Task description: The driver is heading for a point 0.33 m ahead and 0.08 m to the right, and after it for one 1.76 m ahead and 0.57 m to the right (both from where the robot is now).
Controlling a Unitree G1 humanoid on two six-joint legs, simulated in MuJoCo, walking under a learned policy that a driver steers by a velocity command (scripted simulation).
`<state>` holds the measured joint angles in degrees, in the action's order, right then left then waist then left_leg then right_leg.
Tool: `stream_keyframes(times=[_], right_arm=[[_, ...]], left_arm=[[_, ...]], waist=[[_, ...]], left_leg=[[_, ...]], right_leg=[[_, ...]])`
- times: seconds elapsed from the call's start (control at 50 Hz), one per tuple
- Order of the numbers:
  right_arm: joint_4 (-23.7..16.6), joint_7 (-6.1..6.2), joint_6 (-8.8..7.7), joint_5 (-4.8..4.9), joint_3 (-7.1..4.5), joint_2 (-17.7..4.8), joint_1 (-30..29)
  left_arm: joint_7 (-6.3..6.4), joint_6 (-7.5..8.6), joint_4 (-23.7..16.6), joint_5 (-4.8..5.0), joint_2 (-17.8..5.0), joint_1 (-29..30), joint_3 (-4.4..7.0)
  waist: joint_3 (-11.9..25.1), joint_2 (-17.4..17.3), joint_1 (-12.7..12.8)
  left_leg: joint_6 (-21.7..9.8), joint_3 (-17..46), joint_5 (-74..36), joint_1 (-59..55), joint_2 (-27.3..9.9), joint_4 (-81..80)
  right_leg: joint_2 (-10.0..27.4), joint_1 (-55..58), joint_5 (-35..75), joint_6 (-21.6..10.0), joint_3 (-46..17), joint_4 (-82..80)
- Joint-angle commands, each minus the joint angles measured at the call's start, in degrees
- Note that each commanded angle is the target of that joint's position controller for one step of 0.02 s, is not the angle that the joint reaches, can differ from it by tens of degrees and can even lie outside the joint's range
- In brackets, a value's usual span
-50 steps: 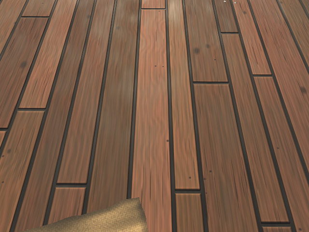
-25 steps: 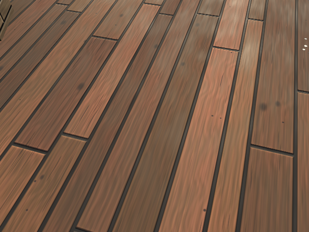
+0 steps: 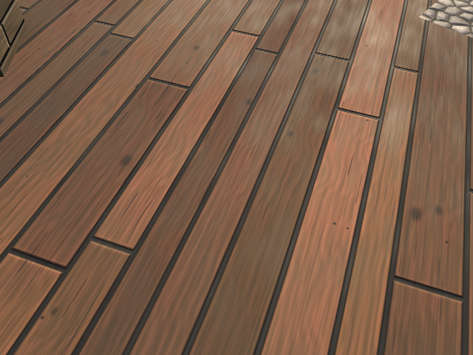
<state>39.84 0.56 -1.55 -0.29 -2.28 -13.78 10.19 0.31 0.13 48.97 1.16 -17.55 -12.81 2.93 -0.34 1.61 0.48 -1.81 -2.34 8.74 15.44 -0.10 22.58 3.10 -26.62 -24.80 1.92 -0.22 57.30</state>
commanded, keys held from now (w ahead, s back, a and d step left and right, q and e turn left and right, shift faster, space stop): w+e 0.32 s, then e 0.30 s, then no key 0.38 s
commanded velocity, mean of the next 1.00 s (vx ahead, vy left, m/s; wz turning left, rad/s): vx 0.23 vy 0.00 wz -0.41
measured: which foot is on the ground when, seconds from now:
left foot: down 0.00-0.22, up 0.24-0.66, down 0.68-1.00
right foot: up 0.00-0.22, down 0.24-0.68, up 0.70-0.98, down 1.00-1.00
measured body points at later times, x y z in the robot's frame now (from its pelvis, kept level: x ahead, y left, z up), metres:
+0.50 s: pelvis +0.15 -0.09 +0.01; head +0.18 -0.14 +0.45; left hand +0.23 +0.17 -0.10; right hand +0.29 -0.39 -0.09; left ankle +0.32 +0.04 -0.68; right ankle +0.08 -0.15 -0.74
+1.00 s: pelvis +0.27 -0.11 -0.01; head +0.30 -0.13 +0.44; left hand +0.52 +0.06 -0.12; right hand +0.28 -0.40 -0.13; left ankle +0.39 -0.05 -0.74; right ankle +0.22 -0.24 -0.74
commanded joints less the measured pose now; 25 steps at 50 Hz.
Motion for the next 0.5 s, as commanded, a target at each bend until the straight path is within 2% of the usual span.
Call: stream_keyframes(times=[0.02,0.08,0.12,0.16,0.18,0.2,0.22,0.24,0.26,0.28,0.3,0.32,0.34,0.36,0.4,0.42,0.46,0.5], right_arm=[[-1.7,0.67,-2.41,-0.08,-3.16,-8.7,-1.4],[-0.6,0.53,-2.83,0.35,-4.2,-10.8,-1.6],[0.3,0.14,-2.63,0.96,-4.82,-12.1,-0.7],[0.8,-0.13,-2.21,1.75,-5.08,-12.5,-1.3],[0.9,-0.2,-1.88,2.11,-5.04,-12.3,-2.3],[1.0,-0.24,-1.57,2.03,-4.81,-11.3,-2.6],[1.1,-0.29,-1.3,1.52,-4.17,-9.2,-2.7],[0.6,-0.51,-1.16,0.27,-2.87,-5.0,-2.7],[-4.0,-0.52,-2.06,-0.29,-2.03,-2.9,-5.9],[-4.2,-0.65,-3.59,1.62,-2.68,-6.7,-7.2],[-3.9,-1.04,-4.69,2.69,-3.25,-9.3,-7.5],[-2.5,-0.98,-5.2,1.77,-3.49,-9.7,-6.0],[-1.8,-0.63,-5.41,0.27,-3.66,-9.8,-6.1],[-1.7,-0.53,-5.32,-0.57,-3.87,-9.7,-6.5],[-1.5,-0.53,-4.64,-0.78,-3.62,-7.9,-7.0],[-1.6,-0.47,-4.2,-0.62,-3.36,-6.8,-7.5],[-2.4,-0.55,-3.54,-0.13,-2.61,-4.6,-10.1],[-3.3,-0.99,-3.07,0.26,-2.22,-3.8,-13.5]], left_arm=[[0.45,0.8,-3.3,-0.22,-3.4,-0.1,1.32],[-0.54,1.16,-4.2,-0.52,-2.0,1.7,0.72],[-1.14,1.0,-4.6,-0.42,-3.0,1.9,0.91],[-1.55,0.8,-4.5,-0.21,-3.8,0.6,1.23],[-1.66,0.75,-3.8,-0.28,-3.7,-1.3,1.37],[-1.64,0.61,-2.5,-0.34,-3.7,-4.2,1.67],[-1.46,0.5,-0.7,-0.11,-4.6,-8.8,2.34],[-0.82,0.68,0.7,0.12,-8.8,-14.7,3.86],[-0.82,1.73,-1.0,-0.13,-16.9,-16.8,5.18],[-1.49,3.25,-2.4,-1.23,-14.0,-15.1,4.2],[-1.62,4.37,-3.6,-1.45,-10.4,-11.9,3.17],[-1.59,4.73,-4.5,-1.02,-8.1,-9.4,2.53],[-1.31,4.48,-5.2,-0.57,-7.1,-7.3,2.12],[-0.81,4.2,-5.8,-0.69,-6.8,-6.4,1.89],[0.3,3.73,-6.1,-0.91,-7.5,-6.8,2.21],[0.86,3.38,-6.1,-0.8,-7.6,-7.4,2.41],[1.75,2.55,-6.0,-0.27,-7.7,-8.6,2.77],[2.46,1.57,-5.9,0.11,-7.9,-9.7,3.17]], waist=[[1.4,-9.6,-0.3],[2.0,-8.5,-0.5],[1.8,-8.6,-0.8],[1.1,-8.3,0.3],[0.8,-7.2,1.7],[0.6,-5.7,2.9],[0.3,-2.8,4.3],[0.1,8.8,5.8],[-1.5,21.0,5.4],[-0.6,13.2,6.0],[-2.4,10.1,4.3],[-2.3,6.5,2.7],[-2.5,4.6,1.9],[-1.7,4.7,1.0],[0.6,4.2,0.2],[1.4,3.5,0.0],[1.8,3.6,0.6],[2.0,5.3,1.6]], left_leg=[[-8.9,11.5,13.1,-4.3,-14.4,-15.5],[-8.8,7.1,10.9,-3.4,-14.8,-15.3],[-8.9,6.2,13.0,-3.5,-16.0,-14.6],[-7.9,5.5,16.8,-2.5,-16.9,-13.2],[-6.9,4.0,19.1,-0.7,-16.4,-11.2],[-5.8,2.0,21.5,2.1,-15.2,-7.5],[-4.2,-0.8,23.1,5.4,-12.9,-0.4],[-0.8,-6.9,20.4,11.4,-7.5,19.2],[2.8,-4.2,25.9,32.5,2.5,38.6],[1.1,5.5,24.0,38.4,0.3,45.2],[-0.6,7.2,18.0,39.2,-2.4,44.8],[-0.9,6.9,12.7,36.9,-4.1,42.7],[-0.2,6.6,9.0,34.3,-4.6,38.5],[0.6,6.4,6.2,30.3,-4.4,35.2],[2.7,4.5,1.8,25.5,-2.0,30.8],[3.5,4.0,-0.1,24.0,-0.8,28.0],[4.0,3.4,-4.5,20.5,1.4,20.5],[4.2,3.5,-8.5,17.4,2.9,14.1]], right_leg=[[2.7,-5.3,7.0,-0.4,-1.4,-2.5],[3.0,-0.5,9.3,-1.3,0.1,-11.7],[2.6,1.6,8.7,-2.0,1.4,-15.0],[2.4,4.5,9.3,-3.4,2.6,-18.2],[1.6,7.9,10.5,-4.3,4.1,-20.7],[0.1,12.2,9.3,-5.2,5.7,-21.7],[-1.4,16.8,6.6,-6.6,5.8,-23.7],[4.0,21.8,-0.8,-10.1,-5.7,-32.2],[15.4,29.5,-14.7,-20.4,-38.2,-45.2],[18.7,29.8,-21.5,-23.1,-46.0,-50.4],[17.7,28.3,-17.4,-20.7,-41.6,-49.3],[15.2,26.9,-9.9,-18.3,-35.2,-47.0],[13.0,25.2,1.6,-16.4,-29.7,-45.9],[10.9,23.7,13.9,-15.0,-24.7,-45.3],[8.2,23.3,37.9,-13.9,-17.3,-42.9],[6.8,22.9,44.8,-13.3,-14.5,-41.5],[4.3,21.0,49.2,-11.6,-11.2,-39.6],[3.5,19.6,47.3,-10.2,-11.4,-38.4]])
Keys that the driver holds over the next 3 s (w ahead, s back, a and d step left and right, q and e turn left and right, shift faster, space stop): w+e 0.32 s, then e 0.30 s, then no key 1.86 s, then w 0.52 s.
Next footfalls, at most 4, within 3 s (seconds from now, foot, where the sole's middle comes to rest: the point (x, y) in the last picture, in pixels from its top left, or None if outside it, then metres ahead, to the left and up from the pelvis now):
0.24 right None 0.12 -0.16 -0.78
0.68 left None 0.42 -0.07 -0.78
1.00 right None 0.26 -0.26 -0.78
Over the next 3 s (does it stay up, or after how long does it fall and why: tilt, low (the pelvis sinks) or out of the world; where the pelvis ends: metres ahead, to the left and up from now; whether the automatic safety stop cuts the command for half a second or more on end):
stays up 0.45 -0.18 0.00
